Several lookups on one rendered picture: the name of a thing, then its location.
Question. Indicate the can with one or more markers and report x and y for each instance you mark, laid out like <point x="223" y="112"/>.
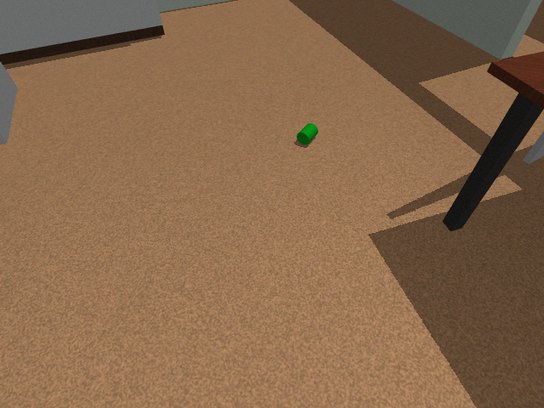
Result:
<point x="307" y="134"/>

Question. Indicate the table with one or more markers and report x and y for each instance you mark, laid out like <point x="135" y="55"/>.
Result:
<point x="525" y="74"/>

